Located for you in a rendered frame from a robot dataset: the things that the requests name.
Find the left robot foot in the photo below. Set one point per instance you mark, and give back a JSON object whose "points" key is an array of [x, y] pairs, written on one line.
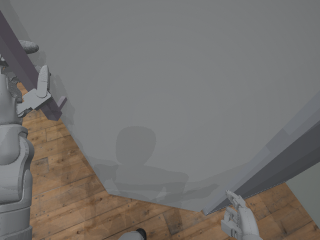
{"points": [[142, 232]]}

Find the robot left hand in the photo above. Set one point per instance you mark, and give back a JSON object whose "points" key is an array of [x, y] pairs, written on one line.
{"points": [[12, 112]]}

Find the handle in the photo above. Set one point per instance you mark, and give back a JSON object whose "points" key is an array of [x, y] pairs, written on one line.
{"points": [[17, 59]]}

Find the left robot forearm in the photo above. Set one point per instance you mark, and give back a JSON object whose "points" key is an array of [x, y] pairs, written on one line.
{"points": [[16, 182]]}

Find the fridge door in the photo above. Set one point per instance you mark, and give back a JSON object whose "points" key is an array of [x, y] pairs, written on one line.
{"points": [[168, 100]]}

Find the robot right hand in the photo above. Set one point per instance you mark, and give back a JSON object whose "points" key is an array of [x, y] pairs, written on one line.
{"points": [[240, 223]]}

